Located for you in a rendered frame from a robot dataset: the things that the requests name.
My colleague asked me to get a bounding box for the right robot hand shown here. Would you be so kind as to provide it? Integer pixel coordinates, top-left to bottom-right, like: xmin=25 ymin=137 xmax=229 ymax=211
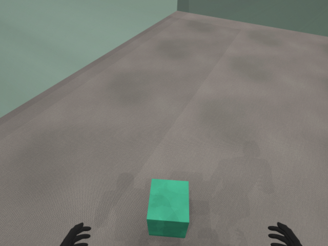
xmin=268 ymin=222 xmax=302 ymax=246

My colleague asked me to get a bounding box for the carton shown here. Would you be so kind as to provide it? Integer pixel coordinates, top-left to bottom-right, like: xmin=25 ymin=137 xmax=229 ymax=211
xmin=147 ymin=179 xmax=189 ymax=238

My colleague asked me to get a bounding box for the left robot hand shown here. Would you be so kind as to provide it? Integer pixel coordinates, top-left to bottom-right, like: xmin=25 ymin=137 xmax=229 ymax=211
xmin=60 ymin=222 xmax=91 ymax=246

